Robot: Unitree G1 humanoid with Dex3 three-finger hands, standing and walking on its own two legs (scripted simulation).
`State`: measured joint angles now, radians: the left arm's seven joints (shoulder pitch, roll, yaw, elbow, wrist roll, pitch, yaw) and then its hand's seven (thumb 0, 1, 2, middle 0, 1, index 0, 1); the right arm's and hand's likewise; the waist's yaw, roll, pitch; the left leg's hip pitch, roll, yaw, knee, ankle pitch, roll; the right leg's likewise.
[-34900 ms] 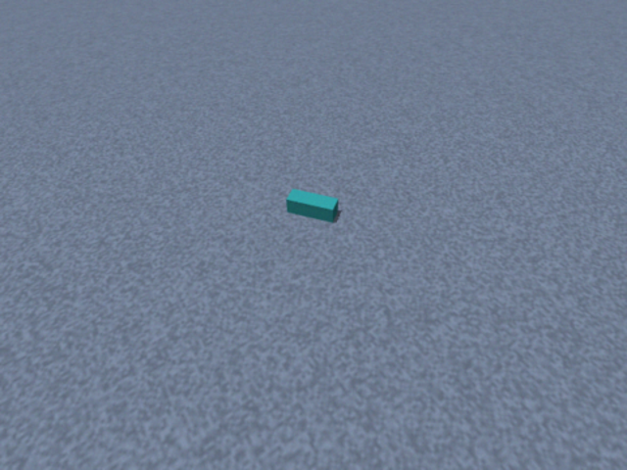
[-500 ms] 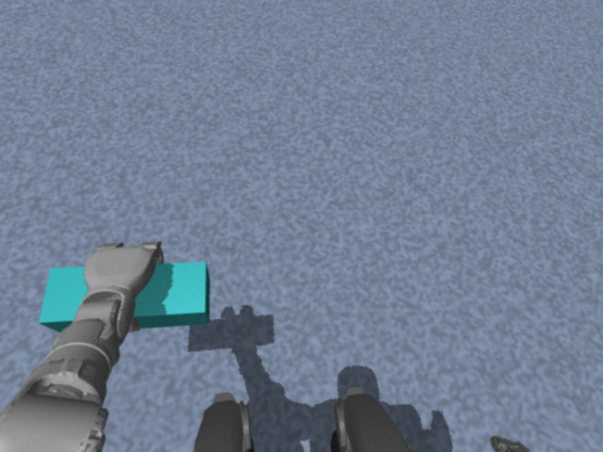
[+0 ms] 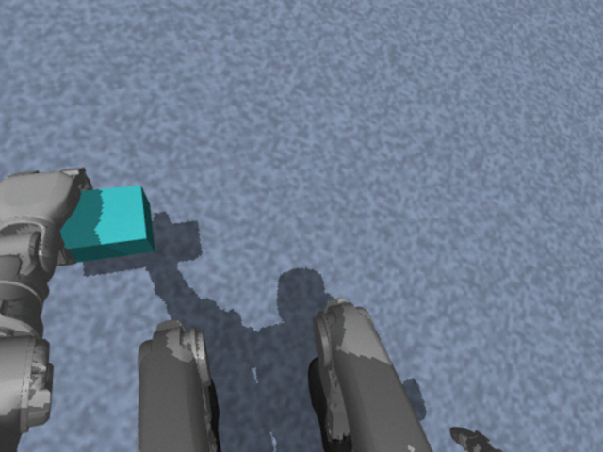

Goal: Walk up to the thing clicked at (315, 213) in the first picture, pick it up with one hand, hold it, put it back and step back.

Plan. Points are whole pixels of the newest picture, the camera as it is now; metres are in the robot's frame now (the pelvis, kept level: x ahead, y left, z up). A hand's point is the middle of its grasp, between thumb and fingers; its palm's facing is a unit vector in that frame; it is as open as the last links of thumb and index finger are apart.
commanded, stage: crouch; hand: left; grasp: from above
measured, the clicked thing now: (65, 229) +0.46 +0.29 -0.20
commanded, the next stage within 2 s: lower in 0.88 s
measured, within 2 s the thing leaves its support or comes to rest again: rests again in 1.78 s
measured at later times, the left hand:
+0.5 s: hand (78, 224) +0.48 +0.29 -0.25, palm faces -0.47 -0.05 -0.88, open 11.0 cm
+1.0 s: hand (85, 224) +0.50 +0.29 -0.29, palm faces -0.47 -0.04 -0.88, open 10.9 cm
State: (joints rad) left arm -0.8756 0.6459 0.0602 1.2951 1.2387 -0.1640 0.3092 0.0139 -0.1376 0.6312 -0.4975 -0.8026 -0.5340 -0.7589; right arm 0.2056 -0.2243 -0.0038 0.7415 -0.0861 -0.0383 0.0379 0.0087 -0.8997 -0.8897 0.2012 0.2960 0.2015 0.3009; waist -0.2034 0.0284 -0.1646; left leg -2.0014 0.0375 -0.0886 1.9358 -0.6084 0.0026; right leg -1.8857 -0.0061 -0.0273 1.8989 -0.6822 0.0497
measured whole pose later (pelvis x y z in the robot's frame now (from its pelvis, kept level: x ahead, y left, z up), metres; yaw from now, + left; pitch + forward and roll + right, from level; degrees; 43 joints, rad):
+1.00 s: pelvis -0.01 -0.01 -0.13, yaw -6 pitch +34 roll -11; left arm -1.07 0.93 0.13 1.45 1.29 -0.23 0.27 0.02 -0.09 0.57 -0.54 -0.67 -0.58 -0.62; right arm 0.15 -0.27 0.14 0.70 -0.15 0.00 0.13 0.00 -0.91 -0.89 0.20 0.30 0.20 0.30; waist -0.28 -0.04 0.01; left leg -2.34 0.04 -0.20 2.37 -0.64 -0.01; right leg -2.19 0.05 -0.08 2.29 -0.71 0.06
